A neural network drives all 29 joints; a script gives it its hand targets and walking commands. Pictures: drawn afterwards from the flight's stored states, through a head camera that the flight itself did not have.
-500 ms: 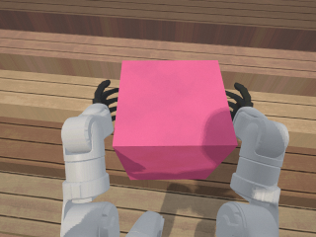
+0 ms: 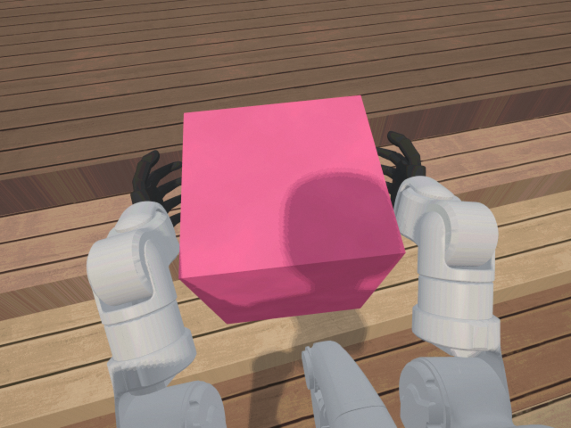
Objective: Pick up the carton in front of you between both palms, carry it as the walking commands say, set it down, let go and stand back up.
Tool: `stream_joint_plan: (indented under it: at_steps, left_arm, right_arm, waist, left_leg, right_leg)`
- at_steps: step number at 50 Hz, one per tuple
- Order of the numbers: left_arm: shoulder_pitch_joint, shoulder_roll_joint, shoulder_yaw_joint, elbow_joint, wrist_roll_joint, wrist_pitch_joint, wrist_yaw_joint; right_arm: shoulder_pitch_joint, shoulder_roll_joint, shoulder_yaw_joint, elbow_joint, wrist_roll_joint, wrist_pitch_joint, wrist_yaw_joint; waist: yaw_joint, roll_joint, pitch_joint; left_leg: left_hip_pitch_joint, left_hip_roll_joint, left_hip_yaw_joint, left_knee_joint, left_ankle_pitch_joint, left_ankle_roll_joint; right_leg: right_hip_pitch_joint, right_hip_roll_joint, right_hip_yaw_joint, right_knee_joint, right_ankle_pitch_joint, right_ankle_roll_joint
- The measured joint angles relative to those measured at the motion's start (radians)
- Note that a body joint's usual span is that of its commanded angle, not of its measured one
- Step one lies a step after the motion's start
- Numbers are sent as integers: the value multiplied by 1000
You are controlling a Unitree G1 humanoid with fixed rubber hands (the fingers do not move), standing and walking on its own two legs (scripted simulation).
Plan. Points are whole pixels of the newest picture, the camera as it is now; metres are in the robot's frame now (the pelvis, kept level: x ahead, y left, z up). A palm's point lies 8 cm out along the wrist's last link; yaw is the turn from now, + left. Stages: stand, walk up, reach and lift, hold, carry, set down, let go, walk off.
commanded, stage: carry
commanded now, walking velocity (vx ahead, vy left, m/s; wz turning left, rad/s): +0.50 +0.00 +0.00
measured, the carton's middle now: (284, 224) +0.37 -0.05 +0.09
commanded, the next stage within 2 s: none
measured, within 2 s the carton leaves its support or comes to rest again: neither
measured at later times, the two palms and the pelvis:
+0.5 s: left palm out of the picture +0.71 +0.17 +0.34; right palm out of the picture +0.72 -0.14 +0.33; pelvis +0.35 +0.00 +0.15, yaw +0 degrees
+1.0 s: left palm out of the picture +1.05 +0.17 +0.46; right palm out of the picture +1.06 -0.13 +0.48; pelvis +0.70 +0.00 +0.30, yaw +0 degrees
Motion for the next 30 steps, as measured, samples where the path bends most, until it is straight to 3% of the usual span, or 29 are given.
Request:
stream_joint_plan:
  at_steps: [2, 4, 6, 7, 8, 10, 12, 13, 16, 22, 23, 25, 26, 27, 28, 29, 30]
  left_arm:
    - [-10, 13, -18, 7, -3, 9, 6]
    - [-28, 21, -34, 25, -15, 28, 11]
    - [-45, 26, -55, 67, -42, 44, 14]
    - [-48, 26, -68, 92, -48, 48, 24]
    - [-62, 26, -79, 120, -52, 51, 34]
    - [-83, 37, -97, 154, -74, 43, 47]
    - [-69, 43, -119, 170, -99, 34, 70]
    - [-59, 48, -120, 169, -114, 33, 74]
    - [-67, 65, -109, 166, -152, 24, 76]
    - [-149, 71, -94, 203, -139, 23, 67]
    - [-152, 73, -88, 206, -133, 33, 64]
    - [-155, 78, -62, 208, -121, 55, 52]
    - [-152, 78, -44, 209, -114, 63, 45]
    - [-143, 77, -27, 208, -105, 69, 36]
    - [-131, 73, -4, 206, -98, 74, 32]
    - [-123, 66, 21, 199, -89, 81, 24]
    - [-129, 66, 38, 194, -76, 82, 12]
  right_arm:
    - [-16, -7, -5, -1, -6, 16, 3]
    - [-25, -13, -23, -3, -15, 38, 12]
    - [-15, -13, -57, -6, -24, 60, 23]
    - [-2, -11, -76, -8, -25, 69, 25]
    - [5, -9, -97, -14, -32, 80, 30]
    - [-8, -11, -123, -13, -58, 82, 50]
    - [-1, 7, -149, -17, -90, 82, 59]
    - [7, 27, -160, -28, -105, 81, 59]
    - [20, 70, -167, -76, -141, 72, 55]
    - [-13, 22, -133, -84, -144, 87, 51]
    - [-20, 20, -127, -70, -143, 93, 52]
    - [-36, 20, -111, -39, -133, 106, 52]
    - [-45, 19, -100, -19, -123, 113, 51]
    - [-48, 20, -86, 6, -120, 112, 43]
    - [-51, 21, -72, 33, -119, 109, 35]
    - [-60, 20, -60, 60, -115, 108, 27]
    - [-68, 20, -51, 73, -105, 101, 24]
  waist:
    - [24, 2, -21]
    - [68, 12, -42]
    - [138, 13, -63]
    - [186, 17, -69]
    - [233, 13, -64]
    - [310, 21, -28]
    - [355, 45, -6]
    - [364, 49, -1]
    - [356, 30, 14]
    - [308, 19, -33]
    - [292, 18, -40]
    - [246, 5, -59]
    - [217, 3, -71]
    - [178, -5, -83]
    - [131, -6, -87]
    - [89, 5, -81]
    - [50, 3, -62]
  left_leg:
    - [100, 24, -18, -114, 12, -20]
    - [197, 61, -23, -245, 57, -25]
    - [234, 97, -23, -251, 113, -10]
    - [206, 121, -24, -161, 145, -3]
    - [133, 137, -40, 17, 245, -2]
    - [-99, 78, -171, 602, 223, -23]
    - [-295, -12, -236, 1059, 162, -3]
    - [-376, -37, -233, 1191, 133, 12]
    - [-573, -45, -169, 1304, 40, 50]
    - [-955, 45, -91, 1451, -198, 89]
    - [-990, 66, -77, 1383, -189, 87]
    - [-977, 95, -19, 1090, -85, 80]
    - [-933, 94, 10, 952, -28, 83]
    - [-859, 73, 38, 885, -78, 87]
    - [-749, 41, 57, 791, -81, 94]
    - [-606, 14, 58, 619, 9, 90]
    - [-543, -7, 55, 555, -54, 77]
  right_leg:
    - [-92, -37, -27, -78, -32, -4]
    - [-83, -55, -83, -370, 59, -9]
    - [31, -32, -133, -600, 122, -16]
    - [135, -1, -143, -675, 53, -19]
    - [249, 17, -141, -798, 176, -18]
    - [337, 40, -139, -861, 177, 7]
    - [430, 60, -133, -935, 128, 10]
    - [481, 64, -128, -987, 128, 21]
    - [634, 50, -102, -1149, 152, 53]
    - [885, -8, -47, -1421, 165, 95]
    - [937, -24, -38, -1482, 173, 105]
    - [1034, -67, -31, -1619, 218, 106]
    - [1063, -86, -30, -1658, 248, 104]
    - [1065, -111, -29, -1646, 276, 98]
    - [1028, -135, -27, -1557, 311, 91]
    - [952, -146, -11, -1391, 393, 83]
    - [848, -137, 35, -1139, 398, 89]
